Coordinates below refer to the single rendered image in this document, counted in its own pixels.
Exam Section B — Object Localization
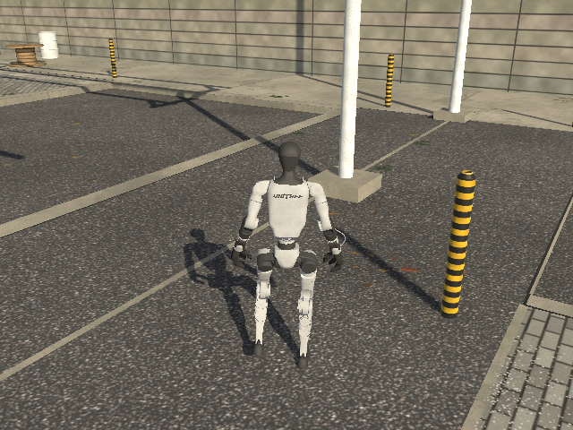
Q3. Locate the robot right upper arm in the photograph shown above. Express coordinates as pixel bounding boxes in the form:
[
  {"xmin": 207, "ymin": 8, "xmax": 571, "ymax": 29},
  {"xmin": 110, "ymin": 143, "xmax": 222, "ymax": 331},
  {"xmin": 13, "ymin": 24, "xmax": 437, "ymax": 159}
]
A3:
[{"xmin": 307, "ymin": 181, "xmax": 332, "ymax": 231}]

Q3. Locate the robot right foot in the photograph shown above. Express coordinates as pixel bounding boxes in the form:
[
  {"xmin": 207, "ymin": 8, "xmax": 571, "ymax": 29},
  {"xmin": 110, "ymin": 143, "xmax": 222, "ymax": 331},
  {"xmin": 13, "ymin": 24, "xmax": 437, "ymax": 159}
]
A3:
[{"xmin": 297, "ymin": 347, "xmax": 311, "ymax": 369}]

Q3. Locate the robot left forearm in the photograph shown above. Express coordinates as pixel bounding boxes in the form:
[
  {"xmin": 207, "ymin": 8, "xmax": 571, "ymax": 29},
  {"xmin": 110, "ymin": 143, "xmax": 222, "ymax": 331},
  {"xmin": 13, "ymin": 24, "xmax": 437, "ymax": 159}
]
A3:
[{"xmin": 234, "ymin": 216, "xmax": 252, "ymax": 252}]

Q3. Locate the right robot thigh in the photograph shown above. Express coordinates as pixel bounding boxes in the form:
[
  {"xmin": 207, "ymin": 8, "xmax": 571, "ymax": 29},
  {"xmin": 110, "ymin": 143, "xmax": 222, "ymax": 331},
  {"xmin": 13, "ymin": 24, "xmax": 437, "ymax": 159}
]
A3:
[{"xmin": 297, "ymin": 250, "xmax": 318, "ymax": 314}]

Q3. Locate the right robot hand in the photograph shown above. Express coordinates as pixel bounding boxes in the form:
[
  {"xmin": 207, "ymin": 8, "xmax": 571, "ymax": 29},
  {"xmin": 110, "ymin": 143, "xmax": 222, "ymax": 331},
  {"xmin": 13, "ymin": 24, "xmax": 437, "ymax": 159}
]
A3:
[{"xmin": 323, "ymin": 251, "xmax": 344, "ymax": 272}]

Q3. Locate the robot right forearm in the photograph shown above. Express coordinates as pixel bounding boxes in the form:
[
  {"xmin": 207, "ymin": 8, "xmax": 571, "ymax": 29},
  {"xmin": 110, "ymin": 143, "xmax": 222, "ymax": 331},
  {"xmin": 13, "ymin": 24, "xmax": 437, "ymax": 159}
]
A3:
[{"xmin": 323, "ymin": 217, "xmax": 341, "ymax": 254}]

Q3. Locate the robot left upper arm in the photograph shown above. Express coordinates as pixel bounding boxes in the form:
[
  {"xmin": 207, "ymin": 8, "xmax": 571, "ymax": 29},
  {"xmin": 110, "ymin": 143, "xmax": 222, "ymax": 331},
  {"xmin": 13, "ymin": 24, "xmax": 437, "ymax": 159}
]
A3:
[{"xmin": 244, "ymin": 180, "xmax": 270, "ymax": 229}]

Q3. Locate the left robot hand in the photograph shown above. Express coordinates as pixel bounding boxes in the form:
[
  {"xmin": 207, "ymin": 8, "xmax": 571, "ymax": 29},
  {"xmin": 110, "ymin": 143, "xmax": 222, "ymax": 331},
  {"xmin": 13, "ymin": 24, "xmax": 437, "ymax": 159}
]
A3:
[{"xmin": 231, "ymin": 247, "xmax": 252, "ymax": 268}]

